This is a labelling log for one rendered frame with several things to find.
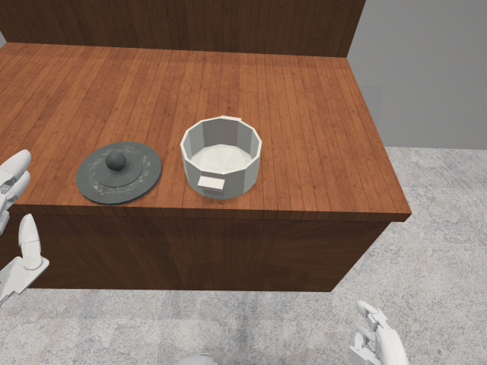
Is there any table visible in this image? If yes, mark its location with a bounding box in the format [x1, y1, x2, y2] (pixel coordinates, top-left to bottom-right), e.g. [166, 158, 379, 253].
[0, 0, 412, 292]

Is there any robot right hand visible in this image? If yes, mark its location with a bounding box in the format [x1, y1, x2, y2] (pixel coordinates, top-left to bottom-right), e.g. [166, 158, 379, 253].
[349, 300, 409, 365]

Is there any knob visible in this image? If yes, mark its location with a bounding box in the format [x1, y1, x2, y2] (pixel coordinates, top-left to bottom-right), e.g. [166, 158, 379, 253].
[105, 151, 126, 171]

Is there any robot left hand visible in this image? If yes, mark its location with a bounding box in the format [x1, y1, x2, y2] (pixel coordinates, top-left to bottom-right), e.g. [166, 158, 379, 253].
[0, 150, 49, 308]

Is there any pot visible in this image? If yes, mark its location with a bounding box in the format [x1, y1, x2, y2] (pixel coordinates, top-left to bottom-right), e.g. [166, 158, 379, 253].
[180, 116, 262, 200]

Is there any lid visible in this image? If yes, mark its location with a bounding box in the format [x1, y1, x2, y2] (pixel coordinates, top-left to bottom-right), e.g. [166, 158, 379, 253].
[76, 141, 162, 205]

